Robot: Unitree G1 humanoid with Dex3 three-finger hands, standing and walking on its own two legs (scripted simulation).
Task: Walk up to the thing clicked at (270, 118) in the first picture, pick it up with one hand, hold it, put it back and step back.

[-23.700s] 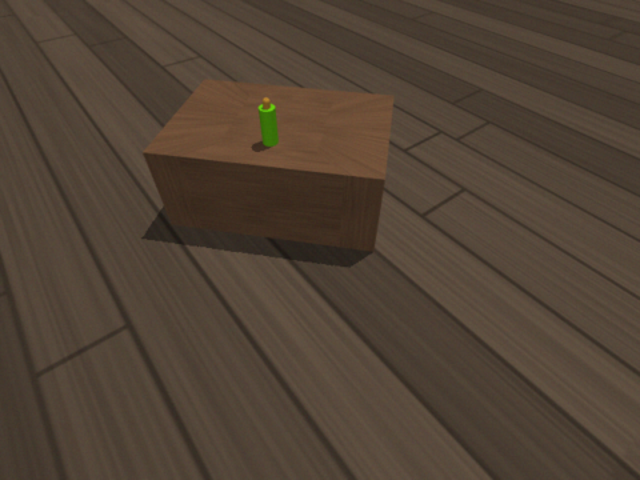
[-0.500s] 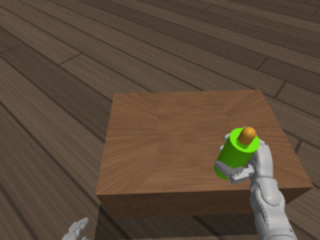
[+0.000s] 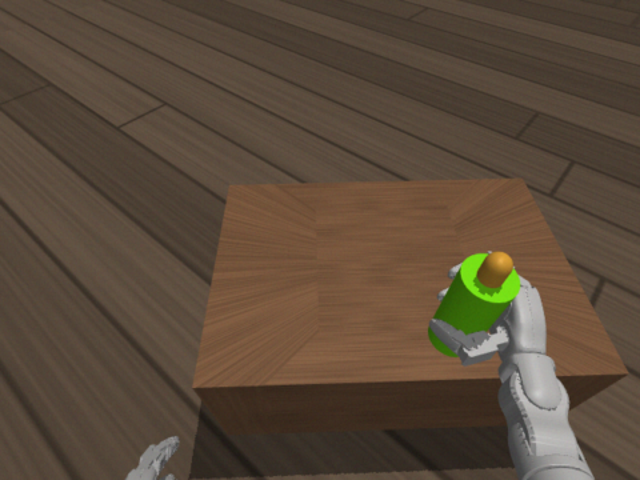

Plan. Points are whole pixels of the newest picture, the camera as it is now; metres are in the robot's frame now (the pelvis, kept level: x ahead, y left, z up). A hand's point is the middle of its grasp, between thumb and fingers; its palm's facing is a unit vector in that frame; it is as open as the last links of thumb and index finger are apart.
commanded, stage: hold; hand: right
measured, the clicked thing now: (472, 302) +0.33 -0.16 +0.07
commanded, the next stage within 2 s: crouch in 0.22 s
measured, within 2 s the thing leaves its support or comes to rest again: neither
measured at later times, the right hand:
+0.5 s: hand (462, 308) +0.34 -0.16 +0.04, palm faces +0.11 +0.99 +0.01, open 9.1 cm
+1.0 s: hand (439, 294) +0.43 -0.18 -0.08, palm faces +0.10 +1.00 -0.01, open 9.1 cm
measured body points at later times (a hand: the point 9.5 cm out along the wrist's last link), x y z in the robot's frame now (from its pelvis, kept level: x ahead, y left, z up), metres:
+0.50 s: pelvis +0.00 +0.00 +0.00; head +0.05 +0.00 +0.44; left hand +0.14 +0.24 -0.11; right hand +0.33 -0.21 +0.04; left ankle +0.02 +0.13 -0.70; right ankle +0.02 -0.13 -0.70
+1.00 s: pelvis -0.02 -0.01 -0.10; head +0.12 -0.02 +0.33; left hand +0.07 +0.26 -0.22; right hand +0.42 -0.23 -0.08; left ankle +0.02 +0.13 -0.70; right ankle +0.02 -0.13 -0.70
